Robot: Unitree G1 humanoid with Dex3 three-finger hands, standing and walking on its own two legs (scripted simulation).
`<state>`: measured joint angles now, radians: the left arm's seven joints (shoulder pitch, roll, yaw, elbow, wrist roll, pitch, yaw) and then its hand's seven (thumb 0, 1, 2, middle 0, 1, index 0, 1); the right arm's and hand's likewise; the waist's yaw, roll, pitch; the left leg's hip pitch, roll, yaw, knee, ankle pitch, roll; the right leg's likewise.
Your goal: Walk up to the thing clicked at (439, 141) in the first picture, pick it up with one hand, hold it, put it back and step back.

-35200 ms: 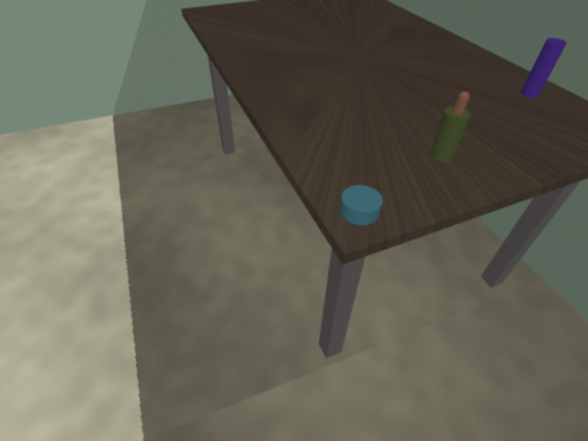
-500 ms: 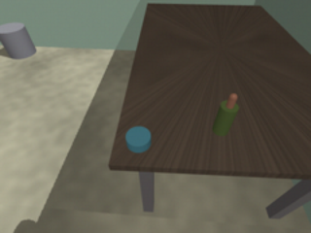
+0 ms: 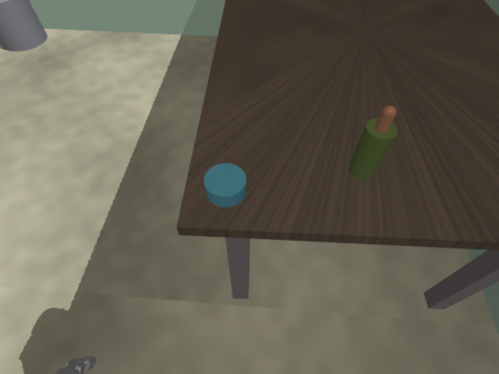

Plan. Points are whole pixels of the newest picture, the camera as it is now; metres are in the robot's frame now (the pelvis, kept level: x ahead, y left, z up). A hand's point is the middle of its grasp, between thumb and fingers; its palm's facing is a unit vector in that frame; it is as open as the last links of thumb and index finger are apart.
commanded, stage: step back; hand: right
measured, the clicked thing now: (375, 142) +0.53 -0.21 +0.05
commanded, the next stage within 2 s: none
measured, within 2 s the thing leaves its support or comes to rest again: neither
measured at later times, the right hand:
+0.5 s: hand out of the picture -0.03 -0.27 -0.16, palm faces +0.03 +0.91 -0.40, open 7.4 cm
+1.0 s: hand out of the picture -0.15 -0.25 -0.14, palm faces -0.07 +0.90 -0.43, open 7.4 cm
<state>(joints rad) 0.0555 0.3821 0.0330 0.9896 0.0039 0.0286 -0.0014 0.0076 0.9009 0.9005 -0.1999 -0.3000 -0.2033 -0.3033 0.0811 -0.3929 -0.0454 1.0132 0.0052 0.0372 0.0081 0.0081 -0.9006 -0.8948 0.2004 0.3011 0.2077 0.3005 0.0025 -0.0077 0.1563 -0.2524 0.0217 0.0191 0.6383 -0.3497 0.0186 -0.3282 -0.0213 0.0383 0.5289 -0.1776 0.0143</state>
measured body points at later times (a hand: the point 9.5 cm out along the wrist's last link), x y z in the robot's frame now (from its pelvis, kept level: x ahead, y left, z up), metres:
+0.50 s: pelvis -0.10 +0.01 -0.01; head -0.03 +0.01 +0.43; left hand +0.03 +0.31 -0.13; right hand -0.03 -0.31 -0.13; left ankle -0.05 +0.13 -0.73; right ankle -0.13 -0.11 -0.74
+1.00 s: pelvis -0.23 +0.01 +0.00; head -0.18 +0.04 +0.44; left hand -0.11 +0.33 -0.13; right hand -0.15 -0.30 -0.11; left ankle -0.21 +0.13 -0.73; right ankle -0.23 -0.12 -0.65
